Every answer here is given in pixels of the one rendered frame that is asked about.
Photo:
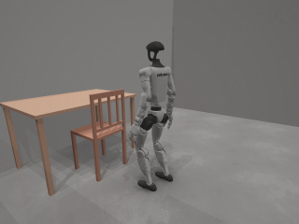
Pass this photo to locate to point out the robot right foot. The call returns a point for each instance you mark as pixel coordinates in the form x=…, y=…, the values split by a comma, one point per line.
x=167, y=177

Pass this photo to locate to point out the chair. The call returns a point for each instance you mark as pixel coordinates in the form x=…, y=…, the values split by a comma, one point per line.
x=100, y=130

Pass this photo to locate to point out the right robot upper arm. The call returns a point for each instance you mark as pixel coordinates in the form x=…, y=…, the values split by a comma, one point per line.
x=170, y=83

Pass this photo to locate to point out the table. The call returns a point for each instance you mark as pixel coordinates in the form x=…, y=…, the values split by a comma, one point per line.
x=46, y=106

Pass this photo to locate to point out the right robot hand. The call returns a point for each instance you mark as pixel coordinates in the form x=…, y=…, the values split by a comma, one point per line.
x=170, y=118

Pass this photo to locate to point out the right robot forearm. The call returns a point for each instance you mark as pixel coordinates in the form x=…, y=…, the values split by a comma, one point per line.
x=170, y=103

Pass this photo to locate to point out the left robot upper arm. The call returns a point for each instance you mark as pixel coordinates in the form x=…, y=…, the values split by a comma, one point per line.
x=144, y=75

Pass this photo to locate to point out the left robot hand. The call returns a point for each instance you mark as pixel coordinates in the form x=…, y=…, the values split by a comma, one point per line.
x=135, y=129

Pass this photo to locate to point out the robot foot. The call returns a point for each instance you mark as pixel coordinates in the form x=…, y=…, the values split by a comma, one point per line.
x=167, y=177
x=143, y=184

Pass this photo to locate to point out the robot left foot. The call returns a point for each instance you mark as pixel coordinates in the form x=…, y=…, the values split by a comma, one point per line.
x=143, y=184

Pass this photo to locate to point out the left robot forearm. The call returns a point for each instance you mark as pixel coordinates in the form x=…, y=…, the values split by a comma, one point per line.
x=140, y=114

